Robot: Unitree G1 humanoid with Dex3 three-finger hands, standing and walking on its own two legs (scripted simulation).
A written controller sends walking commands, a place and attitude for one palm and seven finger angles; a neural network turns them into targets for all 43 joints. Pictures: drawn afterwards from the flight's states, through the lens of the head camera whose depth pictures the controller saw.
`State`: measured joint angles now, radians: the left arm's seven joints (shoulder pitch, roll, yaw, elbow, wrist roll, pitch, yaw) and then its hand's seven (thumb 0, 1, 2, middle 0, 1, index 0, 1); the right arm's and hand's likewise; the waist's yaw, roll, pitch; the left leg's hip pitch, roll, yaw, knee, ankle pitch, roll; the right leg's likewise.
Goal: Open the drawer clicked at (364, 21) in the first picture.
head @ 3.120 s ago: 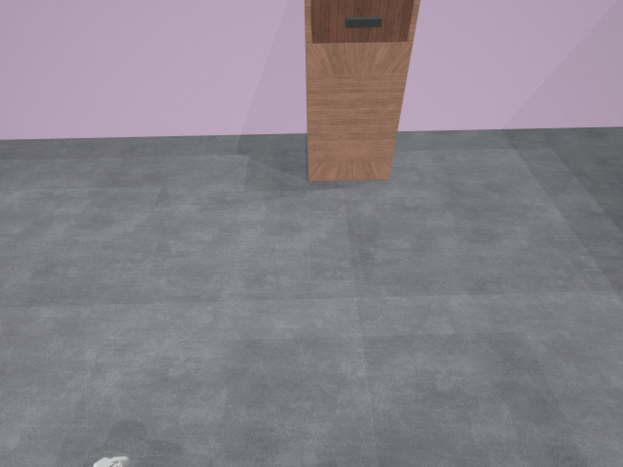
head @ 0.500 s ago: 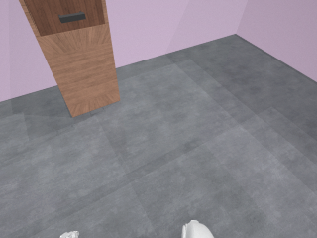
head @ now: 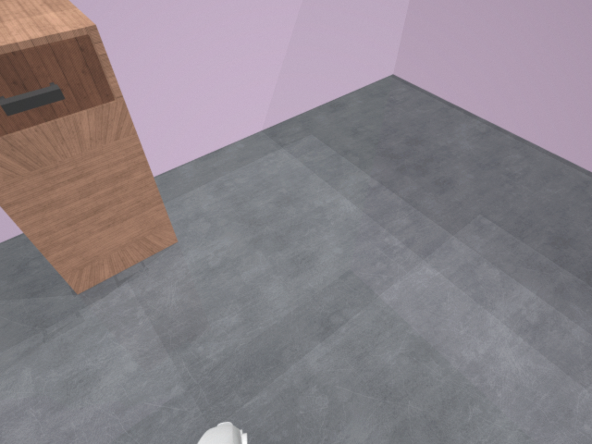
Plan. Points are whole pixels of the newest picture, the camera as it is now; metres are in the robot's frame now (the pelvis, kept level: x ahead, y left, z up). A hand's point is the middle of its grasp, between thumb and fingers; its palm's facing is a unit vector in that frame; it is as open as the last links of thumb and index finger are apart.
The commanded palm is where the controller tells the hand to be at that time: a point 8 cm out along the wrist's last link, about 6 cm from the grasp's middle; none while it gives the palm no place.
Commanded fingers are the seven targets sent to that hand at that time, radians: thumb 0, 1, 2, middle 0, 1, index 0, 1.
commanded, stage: walk to a spot facing it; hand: left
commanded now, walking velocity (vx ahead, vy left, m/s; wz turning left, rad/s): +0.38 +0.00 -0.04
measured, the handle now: (30, 96) +0.86 +0.70 +0.01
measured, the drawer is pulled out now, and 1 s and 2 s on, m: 0.00 0.00 0.00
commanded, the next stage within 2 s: turn to face it in 0.56 s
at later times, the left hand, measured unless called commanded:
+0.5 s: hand (169, 380) +0.26 +0.23 -0.17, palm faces -0.05 -0.99 -0.14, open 7.3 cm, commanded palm none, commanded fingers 0.00 0.90 0.90 -0.20 -0.30 -0.20 -0.30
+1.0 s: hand (250, 251) +0.52 +0.12 -0.16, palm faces -0.14 -0.98 -0.18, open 7.2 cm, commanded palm none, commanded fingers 0.00 0.90 0.90 -0.20 -0.30 -0.20 -0.30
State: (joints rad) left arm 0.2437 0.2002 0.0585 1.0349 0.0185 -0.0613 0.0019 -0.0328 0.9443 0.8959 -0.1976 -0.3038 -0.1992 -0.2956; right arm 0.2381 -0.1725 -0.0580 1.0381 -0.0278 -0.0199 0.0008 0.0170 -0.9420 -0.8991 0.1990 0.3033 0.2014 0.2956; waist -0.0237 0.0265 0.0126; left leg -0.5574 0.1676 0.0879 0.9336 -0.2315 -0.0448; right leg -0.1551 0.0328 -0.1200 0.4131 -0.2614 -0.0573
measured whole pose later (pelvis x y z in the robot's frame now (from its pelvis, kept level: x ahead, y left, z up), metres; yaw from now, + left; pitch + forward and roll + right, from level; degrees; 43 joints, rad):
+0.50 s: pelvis +0.21 +0.06 +0.01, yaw -7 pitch -1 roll +0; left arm 0.26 0.18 0.08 1.06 0.03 0.02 -0.02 0.01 0.92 0.90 -0.19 -0.30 -0.19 -0.29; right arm 0.39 -0.12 -0.04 1.11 -0.01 -0.08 -0.02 0.01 -0.93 -0.90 0.20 0.30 0.20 0.30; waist 0.01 -0.04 0.03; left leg -0.04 0.04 0.29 0.33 -0.27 0.04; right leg -0.63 -0.13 -0.05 1.05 -0.14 0.02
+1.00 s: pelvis +0.37 -0.02 -0.01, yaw -7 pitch -2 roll +0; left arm 0.09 0.13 0.03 0.98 0.01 -0.02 0.02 -0.02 0.93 0.90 -0.20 -0.30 -0.20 -0.30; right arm 0.27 -0.15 -0.05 1.03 -0.01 0.03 -0.01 0.00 -0.91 -0.90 0.20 0.30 0.20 0.30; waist -0.06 0.02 0.04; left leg -0.52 0.12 0.07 1.06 -0.36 -0.05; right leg -0.26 -0.05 -0.27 0.52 -0.22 -0.07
